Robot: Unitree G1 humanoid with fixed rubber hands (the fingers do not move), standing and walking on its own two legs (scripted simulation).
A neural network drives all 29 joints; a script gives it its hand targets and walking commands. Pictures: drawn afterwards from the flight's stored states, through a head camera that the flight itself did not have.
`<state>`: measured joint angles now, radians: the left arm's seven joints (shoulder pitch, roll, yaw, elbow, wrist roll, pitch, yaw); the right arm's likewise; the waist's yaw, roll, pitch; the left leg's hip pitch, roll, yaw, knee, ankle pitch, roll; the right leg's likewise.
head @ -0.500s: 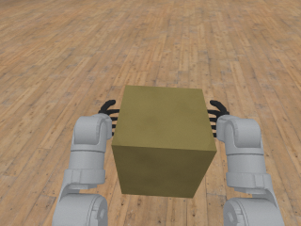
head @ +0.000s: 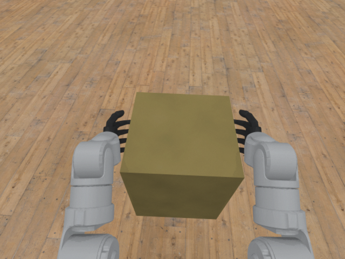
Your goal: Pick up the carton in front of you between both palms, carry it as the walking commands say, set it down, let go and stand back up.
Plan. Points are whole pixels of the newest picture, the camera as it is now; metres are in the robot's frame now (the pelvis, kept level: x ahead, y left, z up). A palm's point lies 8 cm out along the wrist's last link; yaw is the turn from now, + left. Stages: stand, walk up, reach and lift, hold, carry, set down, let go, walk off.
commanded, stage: carry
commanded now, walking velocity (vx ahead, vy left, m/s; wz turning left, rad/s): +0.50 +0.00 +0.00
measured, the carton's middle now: (179, 160) +0.36 +0.00 +0.04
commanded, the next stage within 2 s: none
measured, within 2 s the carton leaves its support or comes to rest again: neither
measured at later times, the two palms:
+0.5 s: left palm (136, 80) +0.61 +0.13 +0.09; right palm (234, 78) +0.63 -0.17 +0.09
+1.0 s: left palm (133, 30) +0.95 +0.18 +0.09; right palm (206, 29) +0.95 -0.12 +0.10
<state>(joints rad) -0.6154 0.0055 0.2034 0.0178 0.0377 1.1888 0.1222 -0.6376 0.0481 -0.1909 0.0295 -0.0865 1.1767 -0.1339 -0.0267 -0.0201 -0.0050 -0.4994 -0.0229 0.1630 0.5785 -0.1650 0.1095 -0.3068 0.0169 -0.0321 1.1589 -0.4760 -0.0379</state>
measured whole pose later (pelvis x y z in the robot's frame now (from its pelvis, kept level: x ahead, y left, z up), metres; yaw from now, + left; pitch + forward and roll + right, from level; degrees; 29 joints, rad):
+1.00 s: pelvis +0.68 +0.03 +0.01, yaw -1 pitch +4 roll +0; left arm -0.19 -0.11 0.13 -0.28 0.11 1.24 0.09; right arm -0.21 0.14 -0.10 -0.25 -0.13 1.22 -0.08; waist -0.01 -0.03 -0.11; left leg -0.45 0.05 0.23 0.53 -0.15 0.07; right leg -0.25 -0.09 -0.07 1.06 -0.44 0.02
